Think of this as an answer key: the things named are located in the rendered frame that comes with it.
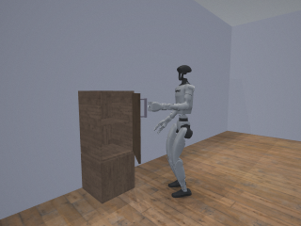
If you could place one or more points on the robot right forearm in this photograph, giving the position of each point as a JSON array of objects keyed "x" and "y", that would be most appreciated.
[{"x": 171, "y": 116}]

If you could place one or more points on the robot left upper arm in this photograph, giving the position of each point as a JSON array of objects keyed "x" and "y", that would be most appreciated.
[{"x": 189, "y": 89}]

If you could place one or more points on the robot torso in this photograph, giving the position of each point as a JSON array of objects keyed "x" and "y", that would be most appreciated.
[{"x": 179, "y": 99}]

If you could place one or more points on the robot left hand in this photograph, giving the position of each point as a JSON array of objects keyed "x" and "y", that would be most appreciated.
[{"x": 154, "y": 106}]

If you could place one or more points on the cupboard door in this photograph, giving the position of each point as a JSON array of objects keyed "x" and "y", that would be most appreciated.
[{"x": 136, "y": 122}]

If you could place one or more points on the robot right hand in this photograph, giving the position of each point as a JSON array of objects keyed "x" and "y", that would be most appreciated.
[{"x": 163, "y": 124}]

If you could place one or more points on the robot left forearm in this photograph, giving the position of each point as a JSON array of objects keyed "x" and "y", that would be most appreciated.
[{"x": 177, "y": 106}]

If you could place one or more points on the handle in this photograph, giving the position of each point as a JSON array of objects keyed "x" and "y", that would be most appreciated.
[{"x": 145, "y": 108}]

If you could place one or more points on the robot left thigh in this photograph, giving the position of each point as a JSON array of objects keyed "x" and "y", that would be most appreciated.
[{"x": 179, "y": 143}]

